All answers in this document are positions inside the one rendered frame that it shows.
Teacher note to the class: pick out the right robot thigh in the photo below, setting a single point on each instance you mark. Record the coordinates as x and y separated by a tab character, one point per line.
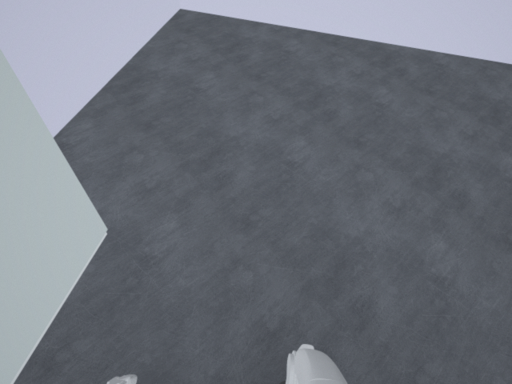
308	366

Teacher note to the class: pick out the fridge door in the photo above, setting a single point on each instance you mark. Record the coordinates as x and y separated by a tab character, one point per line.
49	227

